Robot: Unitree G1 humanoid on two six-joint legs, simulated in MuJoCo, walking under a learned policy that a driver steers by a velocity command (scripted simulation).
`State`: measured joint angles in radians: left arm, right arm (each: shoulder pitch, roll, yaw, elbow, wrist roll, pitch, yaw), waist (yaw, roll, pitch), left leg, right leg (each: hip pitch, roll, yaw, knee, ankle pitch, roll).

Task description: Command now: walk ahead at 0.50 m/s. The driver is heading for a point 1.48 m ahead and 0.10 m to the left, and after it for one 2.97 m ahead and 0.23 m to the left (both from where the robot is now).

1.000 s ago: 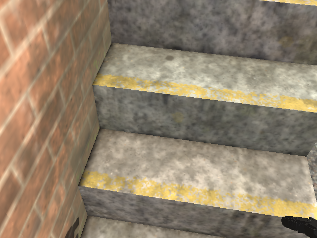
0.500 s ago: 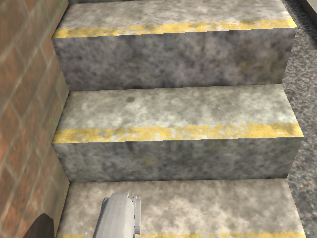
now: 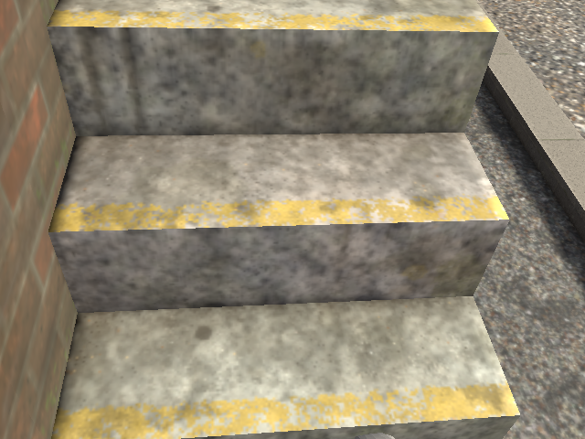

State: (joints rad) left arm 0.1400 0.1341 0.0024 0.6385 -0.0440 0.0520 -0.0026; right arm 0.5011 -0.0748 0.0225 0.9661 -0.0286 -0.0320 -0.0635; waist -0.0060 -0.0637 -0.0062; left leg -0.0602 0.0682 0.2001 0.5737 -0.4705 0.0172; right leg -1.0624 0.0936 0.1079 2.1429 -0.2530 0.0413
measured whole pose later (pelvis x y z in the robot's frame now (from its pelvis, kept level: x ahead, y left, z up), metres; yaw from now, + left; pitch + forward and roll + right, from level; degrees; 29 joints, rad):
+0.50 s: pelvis +0.26 -0.04 +0.22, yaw +0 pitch -3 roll +4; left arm 0.53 0.09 -0.02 0.93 0.03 -0.05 -0.03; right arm 0.03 -0.12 0.04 0.67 0.04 -0.11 0.05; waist 0.02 0.01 -0.07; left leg -1.23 -0.12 -0.24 2.52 -0.22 0.16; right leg -0.22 -0.07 0.03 0.63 -0.36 0.00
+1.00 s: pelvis +0.49 -0.01 +0.41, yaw -1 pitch +0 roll +0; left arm 0.10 0.07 -0.05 0.70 -0.06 -0.08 -0.02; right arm 0.59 -0.10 0.01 1.19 -0.02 -0.04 0.03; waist -0.02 -0.06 -0.06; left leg -0.23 0.00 0.07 0.62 -0.39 0.04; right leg -1.07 0.09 0.16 2.15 -0.16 -0.12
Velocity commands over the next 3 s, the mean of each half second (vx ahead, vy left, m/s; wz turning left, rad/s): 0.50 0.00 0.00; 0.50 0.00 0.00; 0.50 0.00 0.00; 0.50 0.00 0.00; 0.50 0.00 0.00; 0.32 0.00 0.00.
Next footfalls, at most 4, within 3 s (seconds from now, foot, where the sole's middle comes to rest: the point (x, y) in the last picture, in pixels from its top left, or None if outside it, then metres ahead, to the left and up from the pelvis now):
0.20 right None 0.29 -0.15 -0.55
0.70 left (234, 369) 0.50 0.10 -0.35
1.18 right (398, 174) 0.77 -0.17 -0.14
1.70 left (249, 5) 0.95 0.10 0.06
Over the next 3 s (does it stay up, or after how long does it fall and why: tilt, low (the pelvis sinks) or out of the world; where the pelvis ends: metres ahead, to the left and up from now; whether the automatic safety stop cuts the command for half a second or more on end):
stays up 1.34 0.13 1.21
